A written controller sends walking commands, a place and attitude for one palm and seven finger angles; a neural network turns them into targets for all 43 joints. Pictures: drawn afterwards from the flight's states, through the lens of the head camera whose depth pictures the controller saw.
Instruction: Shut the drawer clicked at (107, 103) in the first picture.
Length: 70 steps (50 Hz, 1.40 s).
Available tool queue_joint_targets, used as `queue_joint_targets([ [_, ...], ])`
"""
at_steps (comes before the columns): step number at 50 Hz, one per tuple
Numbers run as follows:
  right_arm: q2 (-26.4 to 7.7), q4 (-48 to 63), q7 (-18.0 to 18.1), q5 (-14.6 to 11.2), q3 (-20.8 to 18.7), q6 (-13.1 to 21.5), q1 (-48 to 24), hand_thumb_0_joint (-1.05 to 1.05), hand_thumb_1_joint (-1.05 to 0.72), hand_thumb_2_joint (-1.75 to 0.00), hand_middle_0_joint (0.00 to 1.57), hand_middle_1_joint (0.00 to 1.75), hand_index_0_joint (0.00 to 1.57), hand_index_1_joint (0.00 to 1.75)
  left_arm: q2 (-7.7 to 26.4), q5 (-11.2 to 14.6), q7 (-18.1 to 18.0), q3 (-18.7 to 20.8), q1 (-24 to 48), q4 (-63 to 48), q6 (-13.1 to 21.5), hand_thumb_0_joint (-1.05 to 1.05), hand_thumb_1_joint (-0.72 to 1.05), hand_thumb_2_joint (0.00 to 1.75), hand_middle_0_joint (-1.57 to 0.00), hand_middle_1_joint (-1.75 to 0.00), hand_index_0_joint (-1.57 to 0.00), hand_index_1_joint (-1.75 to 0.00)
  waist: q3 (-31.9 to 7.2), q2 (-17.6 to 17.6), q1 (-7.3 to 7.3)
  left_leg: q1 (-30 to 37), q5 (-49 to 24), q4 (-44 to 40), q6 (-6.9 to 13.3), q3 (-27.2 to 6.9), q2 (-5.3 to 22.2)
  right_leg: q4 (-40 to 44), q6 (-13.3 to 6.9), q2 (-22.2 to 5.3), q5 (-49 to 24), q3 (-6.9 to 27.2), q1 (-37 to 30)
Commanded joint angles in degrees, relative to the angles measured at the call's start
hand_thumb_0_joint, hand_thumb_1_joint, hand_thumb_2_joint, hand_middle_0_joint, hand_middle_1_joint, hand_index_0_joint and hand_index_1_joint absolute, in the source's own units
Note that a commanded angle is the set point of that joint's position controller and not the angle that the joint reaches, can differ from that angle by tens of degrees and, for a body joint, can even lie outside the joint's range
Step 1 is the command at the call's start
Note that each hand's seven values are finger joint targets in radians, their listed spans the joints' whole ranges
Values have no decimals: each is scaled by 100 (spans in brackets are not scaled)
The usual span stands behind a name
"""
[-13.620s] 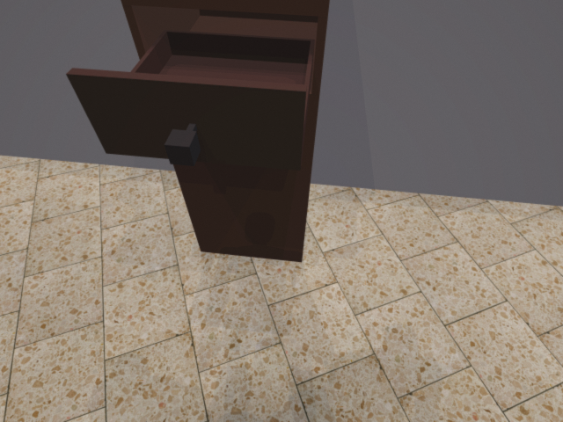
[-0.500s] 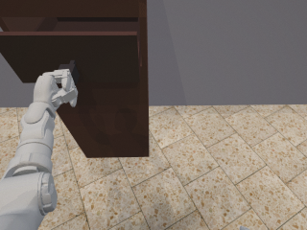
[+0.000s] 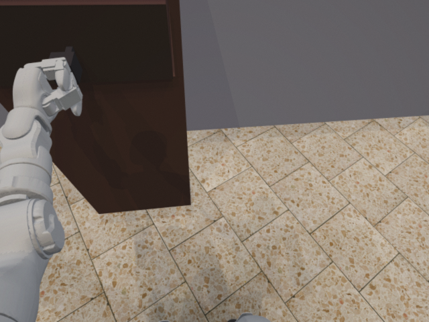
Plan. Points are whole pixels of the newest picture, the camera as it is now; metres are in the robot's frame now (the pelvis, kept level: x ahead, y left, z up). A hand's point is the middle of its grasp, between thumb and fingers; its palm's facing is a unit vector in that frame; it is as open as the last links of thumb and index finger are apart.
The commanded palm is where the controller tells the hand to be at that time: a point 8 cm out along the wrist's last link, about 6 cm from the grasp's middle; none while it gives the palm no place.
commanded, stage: push the drawer shut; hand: left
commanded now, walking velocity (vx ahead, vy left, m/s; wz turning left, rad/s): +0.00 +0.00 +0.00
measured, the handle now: (67, 61) +0.58 +0.24 +0.13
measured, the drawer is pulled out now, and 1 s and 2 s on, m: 0.02 0.00 0.00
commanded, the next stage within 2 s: pull the fist back off the drawer in 0.38 s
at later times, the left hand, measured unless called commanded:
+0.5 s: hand (72, 84) +0.52 +0.22 +0.13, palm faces +0.07 -1.00 -0.02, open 3.0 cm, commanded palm +0.53 +0.25 +0.13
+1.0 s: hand (78, 88) +0.51 +0.21 +0.13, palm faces +0.07 -1.00 -0.01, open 3.2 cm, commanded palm +0.47 +0.26 +0.13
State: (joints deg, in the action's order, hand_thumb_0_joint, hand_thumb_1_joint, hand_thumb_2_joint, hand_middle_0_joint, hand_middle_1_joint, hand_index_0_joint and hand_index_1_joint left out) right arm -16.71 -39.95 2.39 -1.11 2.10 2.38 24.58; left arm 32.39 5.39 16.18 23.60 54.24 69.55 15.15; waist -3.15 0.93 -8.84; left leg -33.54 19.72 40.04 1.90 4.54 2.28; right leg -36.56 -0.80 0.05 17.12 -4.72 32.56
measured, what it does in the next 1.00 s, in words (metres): stands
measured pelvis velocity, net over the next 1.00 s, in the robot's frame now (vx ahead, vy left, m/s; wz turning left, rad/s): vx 0.00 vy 0.00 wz -0.02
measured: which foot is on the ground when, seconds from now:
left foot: down 0.00-1.00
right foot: down 0.00-1.00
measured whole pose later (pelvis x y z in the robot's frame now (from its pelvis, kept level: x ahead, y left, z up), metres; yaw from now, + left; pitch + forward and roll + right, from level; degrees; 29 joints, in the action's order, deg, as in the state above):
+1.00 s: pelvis +0.00 +0.00 +0.00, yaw -1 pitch +15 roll -2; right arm -16.5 -37.6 1.3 -0.7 2.3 0.3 27.0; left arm 34.6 4.3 15.0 26.3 53.8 69.5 14.7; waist -4.5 1.5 -10.3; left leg -36.3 20.5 41.7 1.6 4.8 3.5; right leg -37.3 -1.2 1.3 17.1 -4.2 35.3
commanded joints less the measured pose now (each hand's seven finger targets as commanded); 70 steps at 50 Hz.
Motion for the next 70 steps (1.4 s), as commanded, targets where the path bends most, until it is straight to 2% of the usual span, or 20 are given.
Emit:
queue_joint_targets([
  [1, -968, 333, 47, 27, -351, 79, 736, 0, -90, -90, 20, 30, 20, 30, 1608, 63, -148, 215, 3097, -1252, 365, 0, 90, 90, -140, -160, -140, -160, -2225, 426, -150, 1492, -1796, -347, 23, -617, -51, 308, 20, 152, -1489, 370, -568],
  [6, -960, 302, 0, 83, -360, -4, 890, 0, -90, -90, 20, 30, 20, 30, 1607, -72, -248, 219, 3224, -1163, 360, 0, 90, 90, -140, -160, -140, -160, -2356, 793, -160, 1736, -2199, -257, -28, -693, -11, 224, -15, 174, -1546, 319, -315],
  [9, -953, 273, -28, 117, -383, -33, 965, 0, -90, -90, 20, 30, 20, 30, 1490, -62, -293, 173, 3369, -1232, 394, 0, 90, 90, -140, -160, -140, -160, -2421, 616, -238, 1817, -2487, -178, -19, -730, 17, 196, 0, 200, -1694, 306, -255],
  [13, -954, 124, -37, 119, -376, -28, 998, 0, -90, -90, 20, 30, 20, 30, 1262, -106, -379, -72, 3947, -1089, 373, 0, 90, 90, -140, -160, -140, -160, -2078, 777, -448, 1786, -2078, -186, -50, -810, 39, 247, 9, 198, -1286, 277, 166],
  [16, -1006, 78, -19, 127, -364, -26, 1069, 0, -90, -90, 20, 30, 20, 30, 1559, -178, -444, 77, 4080, -905, 369, 0, 90, 90, -140, -160, -140, -160, -2124, 705, -477, 1675, -1970, -167, -42, -848, 36, 230, 0, 190, -1202, 294, 180],
  [20, -1010, -4, -19, 142, -332, 44, 1116, 0, -90, -90, 20, 30, 20, 30, 1230, -203, -461, -272, 4529, -837, 384, 0, 90, 90, -140, -160, -140, -160, -2087, 990, -628, 1809, -1738, -150, -70, -953, 65, 223, -3, 182, -876, 271, 566],
  [25, -1086, -57, 15, 140, -281, 152, 1172, 0, -90, -90, 20, 30, 20, 30, 1293, -172, -460, -315, 4649, -563, 353, 0, 90, 90, -140, -160, -140, -160, -2096, 729, -738, 1553, -1215, -160, -30, -979, 78, 247, 27, 168, -560, 288, 631],
  [29, -1101, -9, 6, 158, -276, 178, 1205, 0, -90, -90, 20, 30, 20, 30, 1601, -187, -413, -84, 4610, -552, 370, 0, 90, 90, -140, -160, -140, -160, -2363, 798, -655, 1442, -1160, -99, -9, -952, 28, 209, 2, 167, -564, 323, 441],
  [36, -1042, 175, -55, 157, -293, 123, 1122, 0, -90, -90, 20, 30, 20, 30, 1517, -112, -304, -38, 4040, -799, 432, 0, 90, 90, -140, -160, -140, -160, -2468, 942, -435, 1444, -1234, -98, -8, -835, 3, 242, -21, 194, -684, 351, 171],
  [40, -1028, 303, -53, 105, -284, 57, 1040, 0, -90, -90, 20, 30, 20, 30, 1603, -78, -254, 43, 3556, -718, 353, 0, 90, 90, -140, -160, -140, -160, -2123, 660, -341, 980, -950, -186, 41, -696, -28, 316, -4, 179, -668, 409, -138],
  [43, -1016, 436, -37, 73, -307, 15, 997, 0, -90, -90, 20, 30, 20, 30, 1916, -60, -218, 334, 3071, -927, 342, 0, 90, 90, -140, -160, -140, -160, -2322, 572, -148, 889, -1065, -214, 60, -604, -38, 296, -5, 162, -904, 451, -537],
  [47, -972, 605, -36, 42, -338, -52, 873, 0, -90, -90, 20, 30, 20, 30, 1935, 32, -134, 475, 2461, -1291, 349, 0, 90, 90, -140, -160, -140, -160, -2401, 429, 38, 905, -1345, -264, 87, -477, -58, 300, 11, 157, -1399, 487, -970],
  [50, -922, 745, -31, 5, -357, -105, 733, 0, -90, -90, 20, 30, 20, 30, 1880, 90, -88, 513, 1919, -1743, 378, 0, 90, 90, -140, -160, -140, -160, -2572, 603, 190, 1170, -1711, -301, 79, -435, -56, 253, -18, 164, -1765, 455, -1161],
  [51, -890, 785, -36, -11, -356, -106, 661, 0, -90, -90, 20, 30, 20, 30, 1637, 151, -71, 382, 1818, -1875, 360, 0, 90, 90, -140, -160, -140, -160, -2483, 663, 179, 1261, -1779, -309, 84, -414, -58, 275, -18, 164, -1816, 443, -1107],
  [53, -880, 845, -48, -30, -397, -112, 562, 0, -90, -90, 20, 30, 20, 30, 1483, 267, -53, 404, 1416, -2165, 320, 0, 90, 90, -140, -160, -140, -160, -2457, 505, 260, 1413, -1971, -346, 80, -418, -34, 294, -19, 182, -1952, 397, -1166],
  [59, -840, 747, -4, -83, -422, -124, 353, 0, -90, -90, 20, 30, 20, 30, 1043, 430, -139, 149, 1455, -2695, 117, 0, 90, 90, -140, -160, -140, -160, -1993, 386, 142, 1732, -2461, -358, 86, -445, -13, 351, -7, 170, -2242, 331, -1004],
  [60, -807, 716, -2, -89, -413, -110, 309, 0, -90, -90, 20, 30, 20, 30, 909, 412, -166, 20, 1613, -2750, 100, 0, 90, 90, -140, -160, -140, -160, -1939, 605, 100, 1829, -2515, -365, 70, -441, -18, 345, -6, 155, -2248, 333, -939],
  [64, -790, 648, 1, -68, -431, -75, 282, 0, -90, -90, 20, 30, 20, 30, 712, 377, -267, -152, 1683, -3091, 115, 0, 90, 90, -140, -160, -140, -160, -2262, 655, 114, 2325, -3199, -262, 20, -573, 20, 260, -21, 148, -2371, 298, -845],
  [67, -745, 833, -46, -80, -435, -45, 112, 0, -90, -90, 20, 30, 20, 30, 532, 514, -247, -47, 594, -3400, 2, 0, 90, 90, -140, -160, -140, -160, -2669, 657, 439, 2616, -3923, -292, -48, -604, 37, 219, -24, 118, -2774, 276, -1265],
  [70, -732, 1021, -72, -125, -411, -47, -95, 0, -90, -90, 20, 30, 20, 30, 523, 632, -207, 44, -314, -3747, -217, 0, 90, 90, -140, -160, -140, -160, -2491, 270, 607, 2397, -3992, -427, -8, -527, 30, 291, -10, 92, -3095, 274, -1713],
])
